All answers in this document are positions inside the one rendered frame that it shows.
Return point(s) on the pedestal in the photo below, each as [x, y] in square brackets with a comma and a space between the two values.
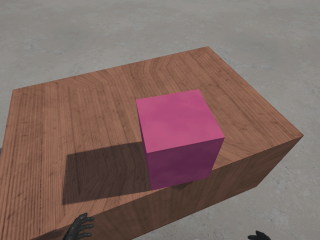
[73, 146]

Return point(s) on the carton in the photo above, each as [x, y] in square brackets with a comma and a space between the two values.
[181, 138]

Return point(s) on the robot left hand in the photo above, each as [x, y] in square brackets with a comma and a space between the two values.
[76, 227]

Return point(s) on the robot right hand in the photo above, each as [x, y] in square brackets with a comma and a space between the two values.
[259, 236]

